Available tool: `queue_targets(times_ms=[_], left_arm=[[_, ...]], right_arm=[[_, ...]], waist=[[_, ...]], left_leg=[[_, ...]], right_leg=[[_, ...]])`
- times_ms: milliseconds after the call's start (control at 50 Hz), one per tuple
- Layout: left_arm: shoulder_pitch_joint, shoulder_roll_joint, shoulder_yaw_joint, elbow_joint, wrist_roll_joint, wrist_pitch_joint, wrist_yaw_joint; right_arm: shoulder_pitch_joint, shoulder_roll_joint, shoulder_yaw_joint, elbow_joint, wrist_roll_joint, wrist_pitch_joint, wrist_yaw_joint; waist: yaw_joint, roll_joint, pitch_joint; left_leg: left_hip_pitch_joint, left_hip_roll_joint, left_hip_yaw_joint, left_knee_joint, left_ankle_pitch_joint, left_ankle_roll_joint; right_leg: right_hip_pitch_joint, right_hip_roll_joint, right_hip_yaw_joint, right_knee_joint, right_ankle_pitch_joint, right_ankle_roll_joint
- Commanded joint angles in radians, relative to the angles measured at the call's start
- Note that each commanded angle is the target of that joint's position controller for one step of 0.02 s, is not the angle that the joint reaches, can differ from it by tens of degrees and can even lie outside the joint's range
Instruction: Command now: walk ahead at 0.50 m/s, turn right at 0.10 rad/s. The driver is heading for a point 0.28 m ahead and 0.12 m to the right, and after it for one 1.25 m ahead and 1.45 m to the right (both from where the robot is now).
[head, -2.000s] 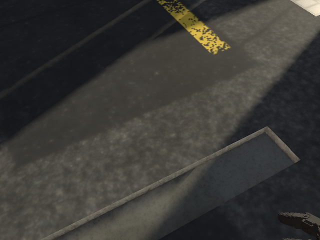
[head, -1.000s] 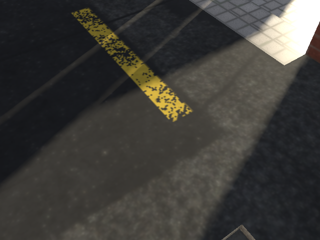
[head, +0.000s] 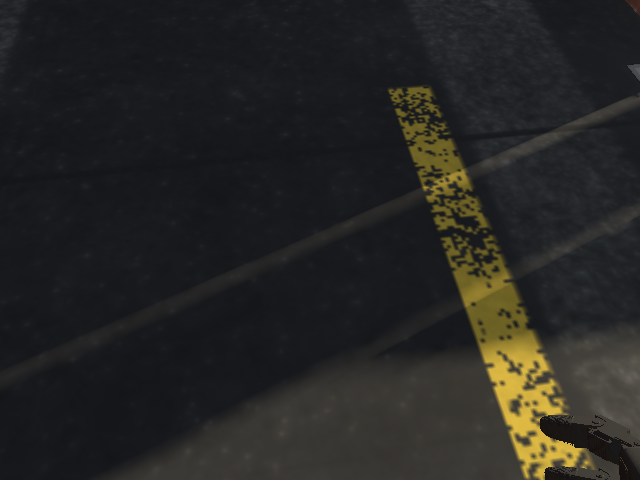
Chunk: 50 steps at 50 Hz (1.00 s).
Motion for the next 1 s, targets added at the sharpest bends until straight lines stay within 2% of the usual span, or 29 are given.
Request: queue_targets(times_ms=[20, 40, 60, 80, 100, 120, 160, 240, 300, 340, 400, 440, 460, 480, 500, 520, 540, 560, 580, 600, 660, 740, 840, 900, 920, 940, 960, 980, 1000], left_arm=[[-0.016, 0.053, -0.004, -0.093, 0.027, -0.022, -0.001], [0.008, 0.052, -0.007, -0.087, 0.002, -0.039, -0.001], [-0.063, 0.144, 0.021, -0.099, -0.024, -0.045, -0.003], [-0.125, 0.15, 0.025, -0.115, -0.029, -0.043, -0.003], [-0.148, 0.135, 0.028, -0.116, -0.018, -0.036, 0.001], [-0.141, 0.122, 0.033, -0.112, -0.007, -0.022, 0.005], [-0.118, 0.075, 0.03, -0.112, -0.01, 0.004, 0.005], [-0.179, 0.06, 0.031, -0.163, 0.009, 0.02, 0.004], [-0.292, 0.032, 0.014, -0.213, 0.021, 0.016, -0.024], [-0.334, 0.038, 0.012, -0.246, 0.022, 0.02, -0.043], [-0.341, 0.086, 0.027, -0.284, 0.025, 0.027, -0.064], [-0.26, 0.129, 0.049, -0.282, 0.023, 0.026, -0.073], [-0.162, 0.166, 0.07, -0.261, 0.022, 0.02, -0.066], [-0.095, 0.245, 0.096, -0.26, 0.027, 0.018, -0.043], [-0.118, 0.331, 0.105, -0.281, 0.036, 0.027, -0.021], [-0.113, 0.297, 0.092, -0.32, 0.044, 0.026, -0.027], [-0.171, 0.248, 0.084, -0.347, 0.036, 0.028, -0.027], [-0.233, 0.203, 0.074, -0.353, 0.014, 0.032, -0.021], [-0.274, 0.172, 0.064, -0.36, 0.003, 0.039, -0.012], [-0.299, 0.162, 0.061, -0.366, 0.011, 0.046, -0.005], [-0.305, 0.184, 0.071, -0.385, 0.034, 0.058, 0.008], [-0.298, 0.209, 0.083, -0.402, 0.021, 0.077, 0.033], [-0.289, 0.197, 0.081, -0.417, 0.022, 0.099, 0.035], [-0.295, 0.184, 0.077, -0.427, 0.009, 0.113, 0.038], [-0.265, 0.152, 0.068, -0.428, 0.008, 0.115, 0.04], [-0.217, 0.102, 0.059, -0.443, 0.008, 0.111, 0.036], [-0.249, 0.178, 0.081, -0.46, 0.019, 0.091, 0.03], [-0.238, 0.23, 0.1, -0.438, 0.016, 0.089, 0.027], [-0.212, 0.223, 0.104, -0.411, 0.01, 0.099, 0.029]], right_arm=[[0.435, -0.305, -0.106, 0.043, -0.031, -0.004, -0.032], [0.46, -0.258, -0.09, 0.062, -0.028, 0.0, -0.025], [0.394, -0.189, -0.069, 0.058, -0.024, -0.004, -0.023], [0.325, -0.148, -0.054, 0.054, -0.02, -0.01, -0.022], [0.26, -0.118, -0.044, 0.055, -0.023, -0.018, -0.018], [0.217, -0.094, -0.037, 0.057, -0.028, -0.029, -0.016], [0.189, -0.079, -0.039, 0.075, -0.032, -0.047, -0.015], [0.17, -0.119, -0.049, 0.1, -0.044, -0.05, -0.04], [0.179, -0.157, -0.056, 0.106, -0.036, -0.035, -0.06], [0.212, -0.179, -0.061, 0.122, -0.026, -0.023, -0.071], [0.211, -0.205, -0.072, 0.127, -0.003, 0.007, -0.08], [0.196, -0.219, -0.08, 0.115, 0.005, 0.03, -0.091], [0.189, -0.209, -0.076, 0.108, 0.006, 0.041, -0.093], [0.239, -0.19, -0.066, 0.102, -0.013, 0.037, -0.088], [0.332, -0.073, -0.032, 0.072, -0.073, 0.029, -0.073], [0.34, -0.119, -0.029, 0.07, -0.042, 0.015, -0.055], [0.245, -0.168, -0.042, 0.054, -0.005, 0.014, -0.048], [0.189, -0.167, -0.043, 0.043, -0.006, 0.02, -0.057], [0.166, -0.167, -0.046, 0.05, -0.021, 0.032, -0.071], [0.169, -0.176, -0.051, 0.045, -0.028, 0.046, -0.079], [0.196, -0.13, -0.042, 0.045, -0.032, 0.061, -0.083], [0.166, -0.119, -0.036, 0.041, -0.029, 0.065, -0.084], [0.13, -0.128, -0.04, 0.024, -0.019, 0.049, -0.069], [0.2, -0.137, -0.053, 0.042, -0.015, 0.031, -0.054], [0.234, -0.191, -0.069, 0.046, -0.027, 0.03, -0.054], [0.204, -0.287, -0.089, 0.033, -0.054, 0.043, -0.06], [0.191, -0.263, -0.087, 0.019, -0.082, 0.044, -0.056], [0.135, -0.209, -0.073, -0.01, -0.076, 0.041, -0.063], [0.089, -0.171, -0.064, -0.017, -0.057, 0.043, -0.069]], waist=[[-0.243, 0.162, -0.327], [-0.233, 0.276, -0.416], [-0.229, 0.177, -0.254], [-0.204, 0.145, -0.15], [-0.171, 0.105, -0.079], [-0.138, 0.114, -0.041], [-0.102, 0.102, -0.014], [-0.073, 0.049, 0.028], [-0.113, 0.038, 0.033], [-0.129, 0.036, 0.015], [-0.116, 0.051, -0.009], [-0.075, 0.061, -0.057], [-0.027, 0.03, -0.106], [-0.006, -0.085, -0.172], [-0.116, -0.312, -0.268], [-0.073, -0.214, -0.475], [-0.05, -0.107, -0.394], [-0.07, -0.039, -0.271], [-0.093, 0.002, -0.187], [-0.122, -0.021, -0.148], [-0.145, -0.091, -0.139], [-0.126, -0.115, -0.176], [-0.099, -0.179, -0.144], [-0.139, -0.188, -0.134], [-0.137, -0.116, -0.14], [-0.077, 0.177, -0.12], [-0.106, 0.28, -0.1], [-0.093, 0.182, -0.087], [-0.075, 0.128, -0.067]], left_leg=[[0.89, 0.299, -0.384, 0.007, -0.025, 0.168], [0.89, 0.398, -0.681, -0.162, -0.209, 0.248], [0.749, 0.363, -0.58, -0.193, -0.294, 0.21], [0.615, 0.322, -0.446, -0.218, -0.285, 0.175], [0.488, 0.281, -0.348, -0.262, -0.226, 0.155], [0.401, 0.246, -0.262, -0.299, -0.159, 0.136], [0.317, 0.224, -0.157, -0.344, -0.048, 0.128], [0.284, 0.21, 0.038, -0.315, 0.411, 0.129], [0.254, 0.172, 0.149, -0.297, 0.452, 0.107], [0.327, 0.197, 0.155, -0.269, 0.481, 0.105], [0.45, 0.234, 0.158, -0.158, 0.583, 0.084], [0.471, 0.226, 0.165, 0.012, 0.713, 0.059], [0.448, 0.179, 0.188, 0.183, 0.674, 0.024], [0.287, 0.106, 0.195, 0.438, 0.394, -0.047], [-0.074, -0.071, 0.152, 0.792, -0.576, -0.125], [-0.168, -0.12, -0.089, 0.967, -0.653, -0.129], [-0.222, -0.069, -0.136, 0.958, -0.552, -0.106], [-0.25, -0.033, -0.125, 0.885, -0.462, -0.1], [-0.23, -0.003, -0.122, 0.808, -0.408, -0.103], [-0.167, 0.008, -0.125, 0.738, -0.377, -0.103], [-0.064, -0.024, -0.091, 0.562, -0.342, -0.117], [-0.022, -0.042, -0.106, 0.418, -0.239, -0.141], [0.029, -0.063, -0.112, 0.243, -0.233, -0.124], [0.178, -0.065, -0.085, -0.028, -0.129, -0.081], [0.286, 0.058, -0.172, -0.111, -0.107, -0.035], [0.36, 0.293, -0.414, -0.16, 0.025, 0.091], [0.279, 0.398, -0.572, -0.205, 0.088, 0.213], [0.257, 0.357, -0.484, -0.188, 0.088, 0.199], [0.244, 0.285, -0.367, -0.167, 0.084, 0.146]], right_leg=[[-0.595, 0.003, -0.015, 0.666, 0.235, -0.054], [-0.741, 0.054, 0.084, 0.873, -0.168, -0.045], [-0.821, -0.004, 0.117, 0.958, -0.118, -0.056], [-0.83, -0.048, 0.093, 0.95, -0.031, -0.068], [-0.793, -0.076, 0.087, 0.907, 0.044, -0.065], [-0.74, -0.099, 0.097, 0.861, 0.101, -0.064], [-0.681, -0.108, 0.104, 0.828, 0.156, -0.059], [-0.704, -0.076, 0.09, 0.663, 0.283, -0.022], [-0.602, -0.046, 0.006, 0.413, 0.471, -0.024], [-0.592, -0.035, -0.008, 0.335, 0.491, -0.034], [-0.593, -0.01, -0.028, 0.279, 0.378, -0.073], [-0.493, 0.044, -0.067, 0.249, 0.293, -0.109], [-0.362, 0.085, -0.08, 0.155, 0.365, -0.139], [-0.145, 0.003, 0.065, 0.115, 0.745, -0.194], [0.155, -0.248, 0.431, 0.23, 1.265, -0.373], [0.246, -0.346, 0.685, 0.13, 1.062, -0.51], [0.165, -0.296, 0.585, 0.078, 0.862, -0.46], [0.039, -0.242, 0.495, 0.049, 0.688, -0.396], [-0.097, -0.204, 0.444, 0.017, 0.574, -0.353], [-0.213, -0.174, 0.414, -0.007, 0.507, -0.333], [-0.337, -0.113, 0.358, -0.023, 0.531, -0.309], [-0.356, -0.087, 0.379, -0.017, 0.348, -0.276], [-0.348, -0.07, 0.467, -0.008, 0.154, -0.238], [-0.361, -0.032, 0.486, 0.059, 0.175, -0.191], [-0.444, 0.023, 0.432, 0.155, 0.068, -0.141], [-0.632, 0.188, 0.218, 0.393, -0.152, -0.075], [-0.711, 0.173, 0.158, 0.631, -0.224, -0.029], [-0.694, 0.131, 0.18, 0.764, -0.151, -0.014], [-0.689, 0.123, 0.159, 0.818, -0.088, 0.001]])
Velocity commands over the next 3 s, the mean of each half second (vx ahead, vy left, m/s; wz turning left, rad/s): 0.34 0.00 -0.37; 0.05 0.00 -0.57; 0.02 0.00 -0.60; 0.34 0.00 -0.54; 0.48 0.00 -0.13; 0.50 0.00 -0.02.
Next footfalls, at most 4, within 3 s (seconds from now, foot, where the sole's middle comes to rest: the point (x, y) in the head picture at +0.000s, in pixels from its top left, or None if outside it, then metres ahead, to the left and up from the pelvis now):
0.48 right None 0.38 -0.11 -0.76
0.92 left None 0.44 0.11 -0.76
1.34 right None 0.26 -0.09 -0.76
1.76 left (369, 478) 0.49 -0.01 -0.76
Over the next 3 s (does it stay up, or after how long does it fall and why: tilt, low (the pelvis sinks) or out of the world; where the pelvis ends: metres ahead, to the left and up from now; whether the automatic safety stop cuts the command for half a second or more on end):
stays up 0.60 -0.60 0.02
